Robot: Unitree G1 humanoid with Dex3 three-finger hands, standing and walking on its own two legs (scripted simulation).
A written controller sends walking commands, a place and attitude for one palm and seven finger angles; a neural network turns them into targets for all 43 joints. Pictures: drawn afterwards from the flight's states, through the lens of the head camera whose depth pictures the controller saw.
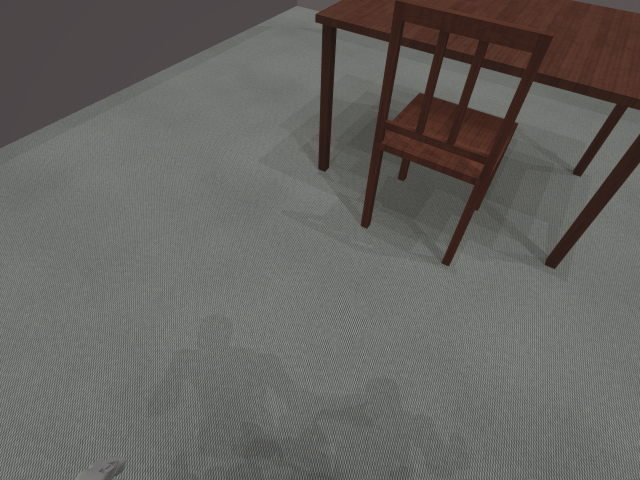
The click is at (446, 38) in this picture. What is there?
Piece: chair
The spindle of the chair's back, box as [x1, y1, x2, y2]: [415, 30, 449, 133]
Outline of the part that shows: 440,30 415,131 419,133 422,133 424,129 449,33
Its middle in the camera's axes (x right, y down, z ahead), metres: +0.33 -0.46 +1.16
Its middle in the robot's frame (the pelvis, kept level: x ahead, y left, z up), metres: +1.18 -0.28 -0.08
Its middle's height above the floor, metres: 0.69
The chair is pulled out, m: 0.00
